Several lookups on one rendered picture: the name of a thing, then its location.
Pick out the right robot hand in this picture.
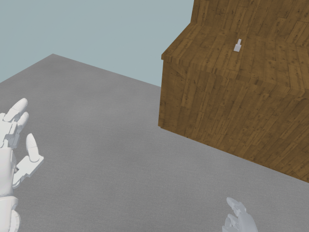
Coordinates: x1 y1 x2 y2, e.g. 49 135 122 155
222 197 258 232

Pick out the counter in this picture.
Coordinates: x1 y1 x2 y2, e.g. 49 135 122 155
158 0 309 183

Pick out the left robot forearm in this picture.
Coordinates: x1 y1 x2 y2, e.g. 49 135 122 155
0 196 21 232

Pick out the left robot hand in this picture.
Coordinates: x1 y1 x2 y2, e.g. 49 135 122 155
0 98 44 197

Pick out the tap lever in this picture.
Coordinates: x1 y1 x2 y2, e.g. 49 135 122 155
234 39 241 52

